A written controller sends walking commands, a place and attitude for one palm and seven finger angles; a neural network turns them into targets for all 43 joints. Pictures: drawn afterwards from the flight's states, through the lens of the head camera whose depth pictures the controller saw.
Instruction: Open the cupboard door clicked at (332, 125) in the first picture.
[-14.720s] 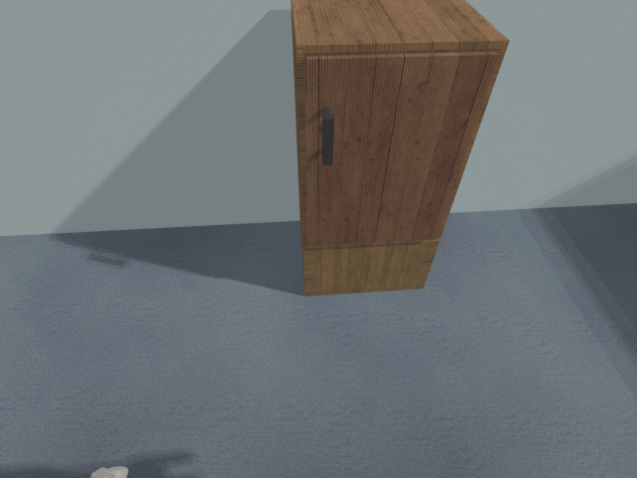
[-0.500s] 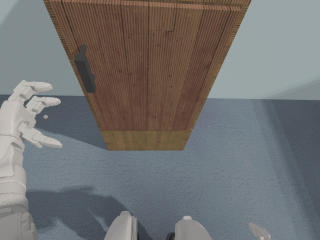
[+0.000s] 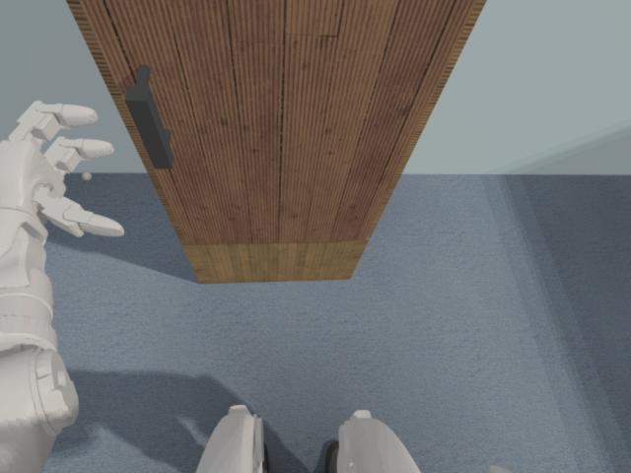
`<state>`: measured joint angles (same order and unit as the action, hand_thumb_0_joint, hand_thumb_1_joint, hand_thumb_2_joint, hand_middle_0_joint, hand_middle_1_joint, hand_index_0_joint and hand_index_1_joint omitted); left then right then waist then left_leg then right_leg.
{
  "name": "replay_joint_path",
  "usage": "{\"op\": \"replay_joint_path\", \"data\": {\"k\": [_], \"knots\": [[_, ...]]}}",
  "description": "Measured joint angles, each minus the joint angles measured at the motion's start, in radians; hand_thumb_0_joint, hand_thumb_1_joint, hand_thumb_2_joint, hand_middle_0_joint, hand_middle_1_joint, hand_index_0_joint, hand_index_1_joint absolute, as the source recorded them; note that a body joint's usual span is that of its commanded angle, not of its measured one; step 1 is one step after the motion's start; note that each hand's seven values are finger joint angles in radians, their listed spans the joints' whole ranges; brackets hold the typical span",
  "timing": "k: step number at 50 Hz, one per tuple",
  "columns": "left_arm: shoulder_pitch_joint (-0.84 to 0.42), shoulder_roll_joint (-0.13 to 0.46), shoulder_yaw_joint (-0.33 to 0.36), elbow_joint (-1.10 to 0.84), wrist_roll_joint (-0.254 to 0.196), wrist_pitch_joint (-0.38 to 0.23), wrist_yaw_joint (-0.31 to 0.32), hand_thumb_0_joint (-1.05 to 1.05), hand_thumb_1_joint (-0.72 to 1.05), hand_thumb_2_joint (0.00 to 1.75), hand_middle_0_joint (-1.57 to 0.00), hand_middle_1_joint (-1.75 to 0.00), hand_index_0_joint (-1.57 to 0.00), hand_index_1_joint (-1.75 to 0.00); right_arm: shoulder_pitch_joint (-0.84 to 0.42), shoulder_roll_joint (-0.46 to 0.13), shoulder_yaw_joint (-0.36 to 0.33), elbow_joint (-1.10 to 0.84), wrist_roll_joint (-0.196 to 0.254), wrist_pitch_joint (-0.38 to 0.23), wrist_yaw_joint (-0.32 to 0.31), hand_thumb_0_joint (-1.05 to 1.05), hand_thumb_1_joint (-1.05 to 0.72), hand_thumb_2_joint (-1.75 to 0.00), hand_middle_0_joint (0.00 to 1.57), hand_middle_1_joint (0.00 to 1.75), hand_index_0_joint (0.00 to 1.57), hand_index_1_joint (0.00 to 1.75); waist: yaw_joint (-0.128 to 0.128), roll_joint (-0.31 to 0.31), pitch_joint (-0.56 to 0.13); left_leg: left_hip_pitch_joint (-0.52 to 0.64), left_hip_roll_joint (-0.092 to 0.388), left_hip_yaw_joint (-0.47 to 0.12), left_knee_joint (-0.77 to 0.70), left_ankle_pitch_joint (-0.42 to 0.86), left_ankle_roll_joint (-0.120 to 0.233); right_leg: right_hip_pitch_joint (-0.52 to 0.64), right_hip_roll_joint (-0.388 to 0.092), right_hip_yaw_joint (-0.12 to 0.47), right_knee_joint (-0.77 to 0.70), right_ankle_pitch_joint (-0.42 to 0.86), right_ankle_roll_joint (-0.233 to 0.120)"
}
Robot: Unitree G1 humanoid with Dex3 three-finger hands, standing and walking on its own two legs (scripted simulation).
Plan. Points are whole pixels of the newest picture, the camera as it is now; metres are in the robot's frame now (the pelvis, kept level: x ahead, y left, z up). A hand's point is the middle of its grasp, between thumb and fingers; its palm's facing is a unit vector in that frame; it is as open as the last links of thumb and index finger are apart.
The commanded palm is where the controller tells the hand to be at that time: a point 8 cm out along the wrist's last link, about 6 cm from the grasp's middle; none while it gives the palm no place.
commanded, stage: move the hooked fingers beside the handle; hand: left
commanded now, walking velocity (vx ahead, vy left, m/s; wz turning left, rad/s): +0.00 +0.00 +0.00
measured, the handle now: (154, 119) +0.55 +0.21 +0.05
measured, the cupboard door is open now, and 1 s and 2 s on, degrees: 0 0 0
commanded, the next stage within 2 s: slide the fingers in behind the handle in 1.12 s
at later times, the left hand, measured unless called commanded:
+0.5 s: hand (95, 143) +0.50 +0.27 +0.06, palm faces +0.03 -1.00 -0.03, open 14.0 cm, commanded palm +0.48 +0.31 +0.06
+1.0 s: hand (94, 148) +0.50 +0.27 +0.05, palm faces +0.03 -1.00 -0.01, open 14.0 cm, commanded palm +0.48 +0.31 +0.06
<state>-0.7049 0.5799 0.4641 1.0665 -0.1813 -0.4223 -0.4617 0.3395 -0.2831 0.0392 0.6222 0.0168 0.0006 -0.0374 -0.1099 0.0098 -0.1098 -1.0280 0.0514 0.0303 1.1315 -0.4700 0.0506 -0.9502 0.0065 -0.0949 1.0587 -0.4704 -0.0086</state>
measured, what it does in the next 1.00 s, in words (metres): stands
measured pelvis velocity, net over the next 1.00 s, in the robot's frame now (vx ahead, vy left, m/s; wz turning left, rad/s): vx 0.01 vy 0.01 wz -0.02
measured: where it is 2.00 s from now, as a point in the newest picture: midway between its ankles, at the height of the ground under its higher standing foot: outside the picture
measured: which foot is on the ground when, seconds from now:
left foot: down 0.00-1.00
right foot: down 0.00-1.00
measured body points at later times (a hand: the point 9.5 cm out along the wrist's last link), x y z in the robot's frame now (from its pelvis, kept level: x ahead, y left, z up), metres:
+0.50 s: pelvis +0.00 +0.00 -0.01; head +0.16 +0.03 +0.41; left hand +0.49 +0.33 +0.06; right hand +0.00 -0.28 -0.11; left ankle +0.03 +0.09 -0.65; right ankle +0.02 -0.12 -0.65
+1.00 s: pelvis +0.01 +0.01 -0.01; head +0.16 +0.05 +0.42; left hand +0.49 +0.33 +0.05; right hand +0.03 -0.27 -0.11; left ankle +0.03 +0.09 -0.65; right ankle +0.02 -0.12 -0.65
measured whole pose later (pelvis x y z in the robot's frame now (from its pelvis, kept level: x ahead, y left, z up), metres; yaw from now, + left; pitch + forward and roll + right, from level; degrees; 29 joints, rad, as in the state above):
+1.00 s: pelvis +0.01 +0.01 -0.01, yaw -1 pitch +24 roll -6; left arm -0.84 0.69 0.51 1.17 -0.12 -0.38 -0.44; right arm 0.35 -0.28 0.06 0.60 0.00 0.07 -0.02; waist -0.17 0.02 -0.11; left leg -1.11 0.07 0.02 1.17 -0.49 0.06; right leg -1.02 0.02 -0.10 1.07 -0.47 0.00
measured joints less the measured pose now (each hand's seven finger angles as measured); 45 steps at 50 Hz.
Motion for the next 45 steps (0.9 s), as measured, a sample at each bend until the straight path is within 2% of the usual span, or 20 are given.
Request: {"op": "replay_joint_path", "data": {"k": [8,20,34,45], "knots": [[-0.078,0.045,0.030,0.067,0.037,0.007,0.031,-0.01,-0.50,0.30,-0.30,-1.20,-0.30,-1.20,0.012,-0.001,0.010,-0.003,-0.008,0.023,0.003,0.01,-0.90,-0.90,0.20,0.30,0.21,0.30,-0.034,0.004,0.002,-0.033,0.008,0.002,0.013,-0.003,-0.001,-0.035,0.007,0.003,0.011,0.000,-0.001],[-0.172,0.152,0.066,0.148,0.061,0.034,0.009,-0.01,-0.50,0.30,-0.30,-1.20,-0.30,-1.20,0.032,-0.010,0.022,-0.008,-0.010,0.050,0.003,0.00,-0.90,-0.90,0.20,0.30,0.21,0.30,-0.069,0.009,0.010,-0.090,0.021,-0.008,0.043,-0.012,-0.005,-0.088,0.020,-0.005,0.030,-0.003,-0.007],[-0.142,0.148,0.088,0.113,0.057,0.038,-0.006,-0.01,-0.50,0.30,-0.30,-1.20,-0.30,-1.20,0.026,-0.004,0.019,-0.012,-0.009,0.062,0.010,0.00,-0.90,-0.90,0.20,0.30,0.21,0.30,-0.063,0.003,0.011,-0.101,0.026,-0.010,0.049,-0.021,-0.002,-0.095,0.026,-0.005,0.025,-0.004,-0.003],[-0.141,0.112,0.037,0.094,0.045,0.042,0.001,-0.01,-0.50,0.30,-0.30,-1.20,-0.30,-1.20,0.010,0.002,0.018,-0.017,-0.011,0.069,0.014,0.00,-0.90,-0.90,0.20,0.30,0.21,0.30,-0.050,0.007,0.004,-0.084,0.017,-0.013,0.038,-0.022,0.003,-0.071,0.019,-0.007,0.008,-0.004,0.004]]}}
